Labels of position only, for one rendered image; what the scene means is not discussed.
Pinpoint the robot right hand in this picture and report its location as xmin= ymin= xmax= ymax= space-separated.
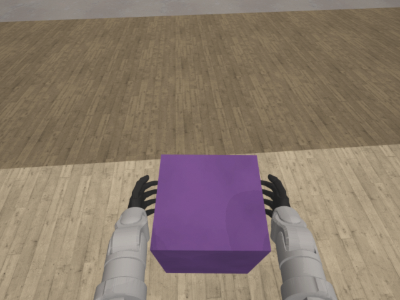
xmin=261 ymin=174 xmax=290 ymax=218

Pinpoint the robot left hand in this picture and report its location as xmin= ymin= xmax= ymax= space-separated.
xmin=128 ymin=175 xmax=158 ymax=216

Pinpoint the right robot forearm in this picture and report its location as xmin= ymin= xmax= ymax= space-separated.
xmin=270 ymin=206 xmax=338 ymax=300

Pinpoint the left robot forearm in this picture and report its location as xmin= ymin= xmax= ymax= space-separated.
xmin=93 ymin=207 xmax=150 ymax=300

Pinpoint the carton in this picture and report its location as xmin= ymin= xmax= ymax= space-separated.
xmin=150 ymin=154 xmax=271 ymax=274

